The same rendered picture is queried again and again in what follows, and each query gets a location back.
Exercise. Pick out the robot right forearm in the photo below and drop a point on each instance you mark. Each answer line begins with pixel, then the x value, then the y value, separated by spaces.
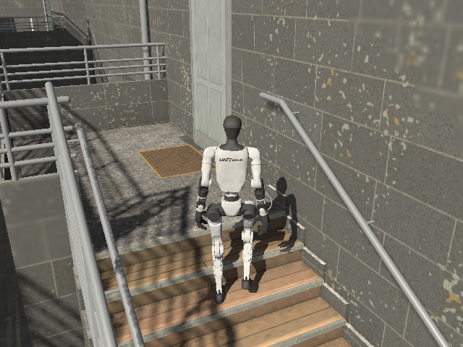
pixel 261 200

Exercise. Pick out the robot right thigh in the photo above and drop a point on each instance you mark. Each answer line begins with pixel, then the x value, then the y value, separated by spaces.
pixel 248 215

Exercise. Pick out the robot left forearm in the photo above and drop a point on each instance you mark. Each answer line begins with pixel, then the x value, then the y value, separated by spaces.
pixel 201 197

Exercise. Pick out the robot left upper arm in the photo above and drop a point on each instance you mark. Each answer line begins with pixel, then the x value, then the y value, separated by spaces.
pixel 209 153

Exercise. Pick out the robot right upper arm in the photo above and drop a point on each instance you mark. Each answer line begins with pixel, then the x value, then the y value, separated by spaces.
pixel 256 167

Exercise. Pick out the robot torso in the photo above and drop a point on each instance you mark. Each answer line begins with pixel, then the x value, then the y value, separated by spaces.
pixel 231 176

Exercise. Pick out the robot left hand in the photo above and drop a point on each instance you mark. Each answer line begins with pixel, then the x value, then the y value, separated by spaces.
pixel 199 219

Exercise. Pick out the robot right hand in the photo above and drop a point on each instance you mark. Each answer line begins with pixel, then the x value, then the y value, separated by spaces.
pixel 265 220

